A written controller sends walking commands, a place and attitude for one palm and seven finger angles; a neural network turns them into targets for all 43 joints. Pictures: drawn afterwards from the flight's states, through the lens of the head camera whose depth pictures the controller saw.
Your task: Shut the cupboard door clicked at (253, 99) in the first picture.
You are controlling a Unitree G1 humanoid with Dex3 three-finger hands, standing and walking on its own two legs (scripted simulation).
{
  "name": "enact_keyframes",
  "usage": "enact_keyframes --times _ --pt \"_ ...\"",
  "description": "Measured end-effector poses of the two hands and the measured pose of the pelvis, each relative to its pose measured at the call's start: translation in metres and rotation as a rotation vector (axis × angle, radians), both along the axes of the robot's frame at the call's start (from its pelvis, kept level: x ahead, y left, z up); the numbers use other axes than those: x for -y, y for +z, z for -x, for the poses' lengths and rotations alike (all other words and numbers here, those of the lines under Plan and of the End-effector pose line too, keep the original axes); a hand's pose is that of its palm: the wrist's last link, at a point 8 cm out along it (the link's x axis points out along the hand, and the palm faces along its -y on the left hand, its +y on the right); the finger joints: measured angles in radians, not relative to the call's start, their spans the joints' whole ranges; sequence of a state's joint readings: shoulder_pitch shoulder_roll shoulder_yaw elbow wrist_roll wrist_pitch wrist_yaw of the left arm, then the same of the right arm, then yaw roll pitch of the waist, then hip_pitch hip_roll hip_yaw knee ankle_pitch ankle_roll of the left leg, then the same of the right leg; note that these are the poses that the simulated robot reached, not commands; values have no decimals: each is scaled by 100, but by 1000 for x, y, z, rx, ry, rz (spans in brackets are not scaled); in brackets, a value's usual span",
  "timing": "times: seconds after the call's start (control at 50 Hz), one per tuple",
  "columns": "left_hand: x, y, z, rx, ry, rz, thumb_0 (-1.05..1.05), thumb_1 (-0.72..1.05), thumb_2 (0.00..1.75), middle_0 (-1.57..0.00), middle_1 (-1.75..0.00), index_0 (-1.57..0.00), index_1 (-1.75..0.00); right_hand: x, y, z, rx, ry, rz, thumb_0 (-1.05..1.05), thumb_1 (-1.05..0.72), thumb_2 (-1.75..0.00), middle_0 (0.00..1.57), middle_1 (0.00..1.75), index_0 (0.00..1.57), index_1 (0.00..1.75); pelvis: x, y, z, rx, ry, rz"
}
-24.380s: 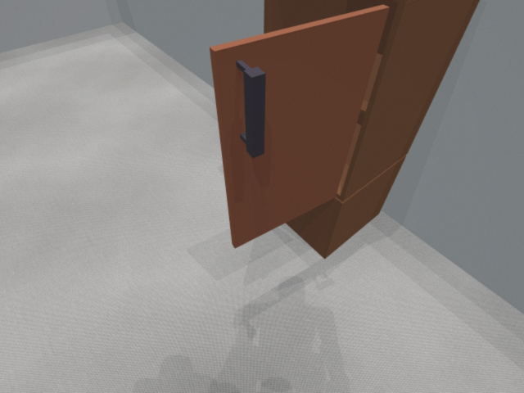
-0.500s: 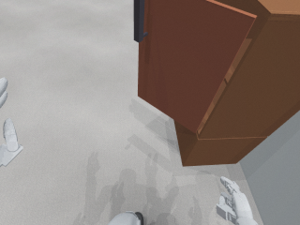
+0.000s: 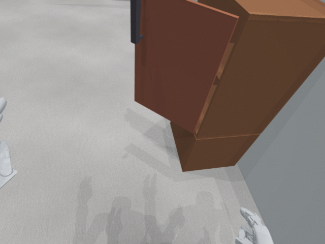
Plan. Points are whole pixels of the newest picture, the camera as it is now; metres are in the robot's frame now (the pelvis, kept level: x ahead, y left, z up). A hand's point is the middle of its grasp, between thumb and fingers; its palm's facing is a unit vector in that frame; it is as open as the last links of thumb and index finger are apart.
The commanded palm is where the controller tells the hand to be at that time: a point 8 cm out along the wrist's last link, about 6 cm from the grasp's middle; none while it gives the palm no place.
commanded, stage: stop stepping back and stand still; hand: left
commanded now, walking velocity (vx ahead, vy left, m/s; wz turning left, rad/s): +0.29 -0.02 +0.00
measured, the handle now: (138, 19) +0.86 +0.13 +0.14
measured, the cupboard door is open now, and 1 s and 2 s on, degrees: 47 47 47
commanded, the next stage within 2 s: let the arm hang, fingers relaxed in 1.18 s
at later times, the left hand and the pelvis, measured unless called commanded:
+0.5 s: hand out of the picture +0.17 +0.30 +0.17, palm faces +0.44 -0.83 -0.33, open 7.4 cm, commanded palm +0.08 +0.33 +0.18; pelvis -0.06 +0.03 -0.02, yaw -1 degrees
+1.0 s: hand out of the picture +0.17 +0.34 +0.16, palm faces +0.36 -0.83 -0.42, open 7.5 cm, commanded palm +0.10 +0.39 +0.18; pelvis -0.05 +0.09 +0.00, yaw -2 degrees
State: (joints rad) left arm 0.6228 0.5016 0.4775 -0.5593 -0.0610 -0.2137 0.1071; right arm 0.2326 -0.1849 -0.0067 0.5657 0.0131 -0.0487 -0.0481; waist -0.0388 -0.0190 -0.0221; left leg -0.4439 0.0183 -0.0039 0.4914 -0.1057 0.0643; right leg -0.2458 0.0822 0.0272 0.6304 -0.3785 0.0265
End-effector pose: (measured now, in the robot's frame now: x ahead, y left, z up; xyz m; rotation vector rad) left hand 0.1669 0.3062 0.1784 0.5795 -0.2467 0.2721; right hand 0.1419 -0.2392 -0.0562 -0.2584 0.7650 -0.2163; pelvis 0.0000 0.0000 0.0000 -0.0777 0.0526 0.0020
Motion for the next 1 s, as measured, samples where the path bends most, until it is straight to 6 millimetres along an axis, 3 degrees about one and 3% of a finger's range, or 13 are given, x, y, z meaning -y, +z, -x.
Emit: enact_keyframes --times 0.1,0.22,0.3,0.38,0.44,0.5,0.58,0.64,0.7,0.84,0.92,1.0 --pt "6 -3 41 17 38 -14 2 89 90 -21 -30 -21 -30 -4 -14 24 -8 46 -12 1 -90 -90 20 30 20 30 6 -10 26 -27 -12 -50" --pt "-3 -9 67 67 117 95 1 89 90 -21 -30 -21 -30 -5 -29 55 -49 32 -25 1 -90 -90 20 30 20 30 -1 -11 44 58 9 -20" --pt "-12 -13 71 136 125 135 1 89 90 -21 -30 -21 -30 -7 -33 66 -28 -2 -6 1 -90 -90 20 30 20 30 -9 -18 42 103 12 -17" --pt "-23 -13 59 224 102 156 1 89 90 -21 -30 -21 -30 -11 -37 69 -15 -22 28 1 -90 -90 20 30 20 30 -23 -27 40 123 5 -12" --pt "-31 -9 43 235 79 152 2 89 90 -21 -30 -20 -30 -22 -36 71 4 -31 20 2 -90 -90 20 30 20 30 -30 -28 49 121 -4 -18" --pt "-34 2 38 192 51 118 2 89 90 -21 -30 -20 -30 -39 -27 77 8 -14 -20 2 -91 -90 20 30 20 30 -33 -16 63 110 -15 -27" --pt "-25 19 59 92 -13 24 2 89 90 -21 -30 -20 -30 -55 -16 87 18 8 -82 1 -90 -90 20 30 20 30 -37 -2 74 79 -38 -30" --pt "-19 23 82 30 -49 -51 2 89 90 -21 -30 -20 -30 -59 -21 91 -1 10 -95 1 -90 -90 20 30 20 30 -43 -4 79 68 -59 -48" --pt "-30 22 92 38 -9 -31 1 89 90 -22 -30 -21 -30 -58 -24 99 -73 -1 -74 1 -90 -90 20 30 21 30 -48 1 74 61 -68 -70" --pt "-85 -9 66 89 214 156 1 89 90 -21 -30 -21 -30 -57 -27 93 -99 -12 19 1 -90 -90 20 30 20 30 -74 -2 57 50 -14 -63" --pt "-84 -16 46 86 136 179 2 89 90 -21 -30 -20 -30 -71 -25 75 -47 -30 27 2 -91 -90 20 30 20 30 -91 -9 53 71 -23 -73" --pt "-75 1 34 67 11 72 2 89 90 -21 -30 -20 -30 -95 -13 57 26 -4 -27 2 -91 -90 20 30 20 30 -92 -4 53 67 -36 -77"
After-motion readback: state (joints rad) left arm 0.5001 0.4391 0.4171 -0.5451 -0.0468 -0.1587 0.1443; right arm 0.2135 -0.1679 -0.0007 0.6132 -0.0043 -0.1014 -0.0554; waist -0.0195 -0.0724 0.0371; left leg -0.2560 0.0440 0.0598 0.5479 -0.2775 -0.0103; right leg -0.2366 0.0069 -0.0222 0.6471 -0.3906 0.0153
